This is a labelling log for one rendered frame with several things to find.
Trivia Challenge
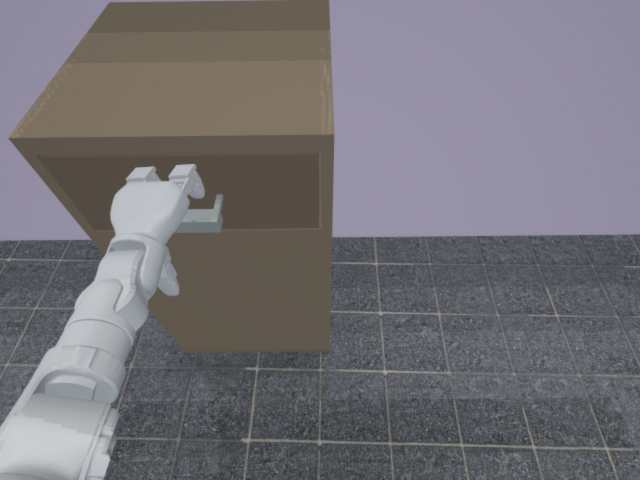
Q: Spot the robot left upper arm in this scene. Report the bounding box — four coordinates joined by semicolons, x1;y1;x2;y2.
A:
0;392;120;480

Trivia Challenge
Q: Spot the handle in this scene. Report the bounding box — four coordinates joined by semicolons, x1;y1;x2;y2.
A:
174;194;224;233

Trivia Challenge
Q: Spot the cabinet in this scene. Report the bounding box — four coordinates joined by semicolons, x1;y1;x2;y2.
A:
8;0;334;353

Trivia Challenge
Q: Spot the drawer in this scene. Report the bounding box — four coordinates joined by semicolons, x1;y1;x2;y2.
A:
41;152;319;230

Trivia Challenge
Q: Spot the robot left hand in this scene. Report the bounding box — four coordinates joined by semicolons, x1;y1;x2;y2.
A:
110;164;205;296

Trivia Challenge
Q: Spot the robot left forearm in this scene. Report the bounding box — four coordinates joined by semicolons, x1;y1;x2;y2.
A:
0;233;166;451

